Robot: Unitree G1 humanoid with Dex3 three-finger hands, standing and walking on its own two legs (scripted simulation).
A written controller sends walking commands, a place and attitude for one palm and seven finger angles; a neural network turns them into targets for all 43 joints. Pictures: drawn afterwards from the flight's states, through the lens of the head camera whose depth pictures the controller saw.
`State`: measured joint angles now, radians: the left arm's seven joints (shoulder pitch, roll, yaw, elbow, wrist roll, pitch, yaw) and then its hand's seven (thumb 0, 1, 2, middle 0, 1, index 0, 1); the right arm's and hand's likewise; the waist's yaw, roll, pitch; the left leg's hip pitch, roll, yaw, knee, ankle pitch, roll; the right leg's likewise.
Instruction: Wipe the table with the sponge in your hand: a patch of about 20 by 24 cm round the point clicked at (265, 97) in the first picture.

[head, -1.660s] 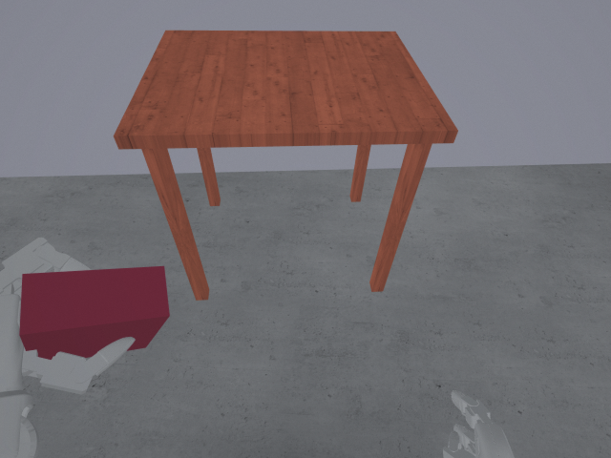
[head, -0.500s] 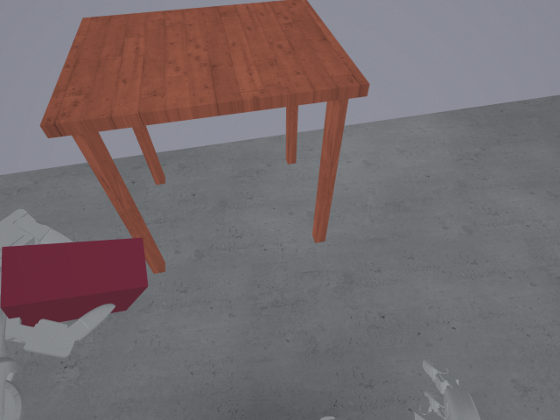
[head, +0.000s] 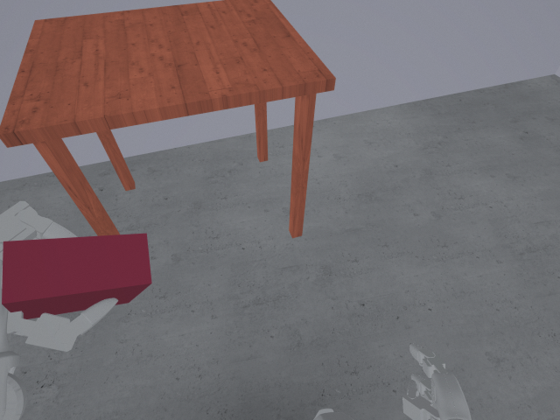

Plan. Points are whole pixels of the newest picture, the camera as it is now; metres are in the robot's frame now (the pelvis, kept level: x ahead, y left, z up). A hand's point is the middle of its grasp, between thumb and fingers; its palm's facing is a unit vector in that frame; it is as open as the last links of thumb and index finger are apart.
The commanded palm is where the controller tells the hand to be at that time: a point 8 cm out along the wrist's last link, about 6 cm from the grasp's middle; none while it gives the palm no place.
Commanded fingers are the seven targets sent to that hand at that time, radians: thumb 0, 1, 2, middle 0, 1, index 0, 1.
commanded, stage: take the last steps up to it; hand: left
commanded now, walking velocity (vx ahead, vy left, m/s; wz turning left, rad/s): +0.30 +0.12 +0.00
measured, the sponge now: (98, 276) +0.23 +0.21 +0.16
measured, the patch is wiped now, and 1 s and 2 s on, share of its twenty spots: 0.00 0.00 0.00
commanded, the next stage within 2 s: none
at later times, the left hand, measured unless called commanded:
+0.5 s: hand (55, 232) +0.27 +0.26 +0.18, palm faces +0.39 -0.81 -0.43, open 9.4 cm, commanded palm +0.22 +0.30 +0.19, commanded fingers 0.00 0.10 1.30 -1.20 -1.60 -1.20 -1.60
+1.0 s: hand (91, 172) +0.36 +0.26 +0.18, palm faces +0.36 -0.81 -0.47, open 9.4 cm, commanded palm +0.30 +0.31 +0.19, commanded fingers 0.00 0.10 1.30 -1.20 -1.60 -1.20 -1.60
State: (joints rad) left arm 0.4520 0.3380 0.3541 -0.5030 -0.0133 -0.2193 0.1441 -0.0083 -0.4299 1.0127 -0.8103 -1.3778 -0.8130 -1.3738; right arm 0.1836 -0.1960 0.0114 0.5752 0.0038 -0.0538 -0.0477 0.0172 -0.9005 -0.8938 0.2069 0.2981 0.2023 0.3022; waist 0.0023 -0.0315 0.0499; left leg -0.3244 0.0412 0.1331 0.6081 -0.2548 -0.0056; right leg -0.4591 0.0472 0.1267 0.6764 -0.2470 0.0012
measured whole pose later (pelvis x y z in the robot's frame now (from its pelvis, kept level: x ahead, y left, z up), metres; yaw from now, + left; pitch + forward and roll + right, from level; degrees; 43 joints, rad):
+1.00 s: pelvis +0.14 +0.03 +0.02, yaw -1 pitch +0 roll +3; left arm 0.51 0.36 0.35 -0.51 0.01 -0.26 0.15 -0.01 -0.43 1.02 -0.81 -1.38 -0.82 -1.37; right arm 0.22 -0.25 -0.04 0.61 0.00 -0.06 -0.05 0.02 -0.90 -0.89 0.20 0.30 0.20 0.30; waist 0.00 -0.03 0.08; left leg -0.41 0.09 0.12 0.65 -0.26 0.00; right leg -0.19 -0.10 -0.14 0.54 -0.34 -0.01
